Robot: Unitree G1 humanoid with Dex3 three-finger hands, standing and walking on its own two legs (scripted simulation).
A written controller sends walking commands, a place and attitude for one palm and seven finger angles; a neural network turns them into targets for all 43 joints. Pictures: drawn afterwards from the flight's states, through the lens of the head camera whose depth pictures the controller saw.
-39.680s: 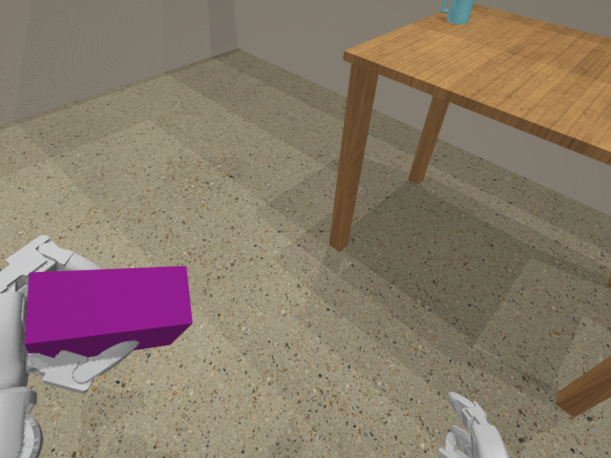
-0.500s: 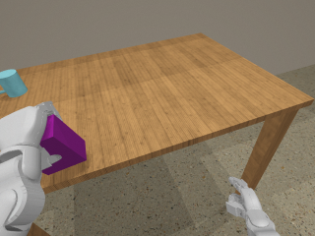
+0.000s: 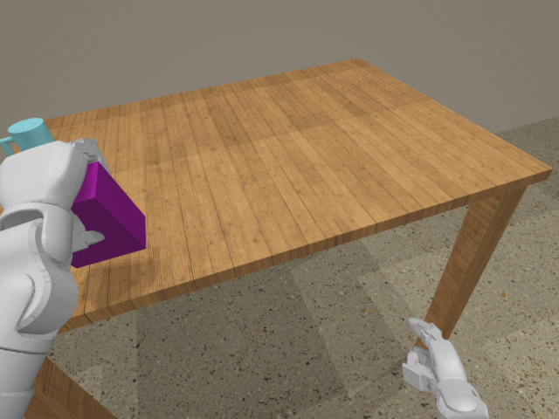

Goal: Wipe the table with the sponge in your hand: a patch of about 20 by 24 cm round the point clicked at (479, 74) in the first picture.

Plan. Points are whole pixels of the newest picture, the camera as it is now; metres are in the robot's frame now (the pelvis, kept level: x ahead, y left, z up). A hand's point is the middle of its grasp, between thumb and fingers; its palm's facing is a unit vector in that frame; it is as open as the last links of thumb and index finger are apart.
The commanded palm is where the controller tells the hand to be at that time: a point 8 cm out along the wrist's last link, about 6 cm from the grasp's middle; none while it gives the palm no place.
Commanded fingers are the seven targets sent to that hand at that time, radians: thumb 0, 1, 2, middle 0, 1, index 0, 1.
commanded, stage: lift the sponge slowly off the table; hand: left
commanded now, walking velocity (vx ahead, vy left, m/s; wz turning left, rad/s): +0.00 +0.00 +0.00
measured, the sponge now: (95, 227) +0.27 +0.31 +0.17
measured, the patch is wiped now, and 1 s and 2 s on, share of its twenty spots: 0.90 0.90 0.90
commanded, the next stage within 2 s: bring the sponge back beside the body in 0.76 s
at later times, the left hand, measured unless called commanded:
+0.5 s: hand (74, 162) +0.28 +0.30 +0.27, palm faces +0.43 -0.09 -0.90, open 9.7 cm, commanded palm +0.22 +0.30 +0.33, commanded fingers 0.00 0.10 1.30 -1.20 -1.60 -1.20 -1.60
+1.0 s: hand (80, 163) +0.28 +0.29 +0.27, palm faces +0.43 -0.14 -0.89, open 9.7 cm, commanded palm +0.21 +0.30 +0.33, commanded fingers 0.00 0.10 1.30 -1.20 -1.60 -1.20 -1.60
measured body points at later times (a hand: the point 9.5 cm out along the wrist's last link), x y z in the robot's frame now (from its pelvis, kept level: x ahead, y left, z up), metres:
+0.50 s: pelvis +0.00 +0.02 +0.00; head -0.03 -0.02 +0.45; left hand +0.26 +0.30 +0.32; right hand +0.28 -0.14 -0.05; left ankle +0.01 +0.12 -0.74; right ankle +0.03 -0.08 -0.74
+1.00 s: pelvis +0.02 +0.02 +0.00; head -0.01 -0.03 +0.45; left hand +0.26 +0.29 +0.32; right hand +0.29 -0.15 -0.06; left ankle +0.01 +0.12 -0.74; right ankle +0.03 -0.08 -0.74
